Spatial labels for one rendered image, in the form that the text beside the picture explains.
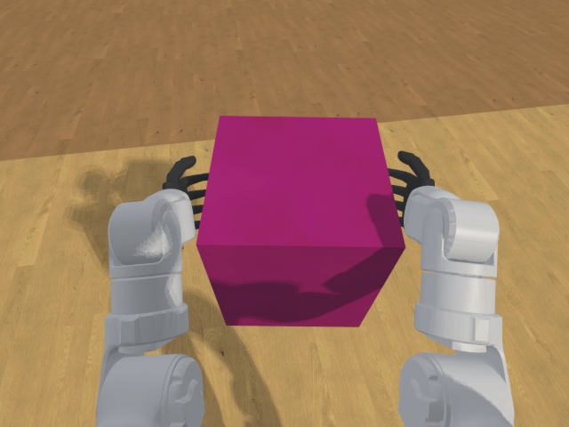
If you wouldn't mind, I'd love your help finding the carton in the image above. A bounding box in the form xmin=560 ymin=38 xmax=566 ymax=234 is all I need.
xmin=196 ymin=116 xmax=405 ymax=327

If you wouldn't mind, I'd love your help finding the right robot upper arm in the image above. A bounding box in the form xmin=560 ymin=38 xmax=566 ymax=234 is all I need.
xmin=398 ymin=352 xmax=515 ymax=427

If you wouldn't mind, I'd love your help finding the left robot upper arm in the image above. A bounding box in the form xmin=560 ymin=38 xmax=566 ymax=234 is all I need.
xmin=97 ymin=354 xmax=204 ymax=427

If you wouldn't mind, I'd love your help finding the robot right hand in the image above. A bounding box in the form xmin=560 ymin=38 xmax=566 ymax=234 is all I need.
xmin=388 ymin=151 xmax=435 ymax=228

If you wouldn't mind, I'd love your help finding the left robot forearm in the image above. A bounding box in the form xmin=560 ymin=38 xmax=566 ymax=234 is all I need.
xmin=96 ymin=189 xmax=196 ymax=425

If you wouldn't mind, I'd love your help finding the right robot forearm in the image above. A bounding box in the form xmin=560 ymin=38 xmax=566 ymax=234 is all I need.
xmin=404 ymin=186 xmax=514 ymax=414

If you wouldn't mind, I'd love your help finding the robot left hand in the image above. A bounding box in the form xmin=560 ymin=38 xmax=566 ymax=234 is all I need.
xmin=163 ymin=156 xmax=209 ymax=230

